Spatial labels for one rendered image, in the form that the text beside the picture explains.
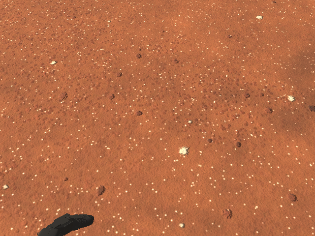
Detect left robot hand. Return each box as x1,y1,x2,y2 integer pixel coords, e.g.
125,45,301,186
37,213,94,236

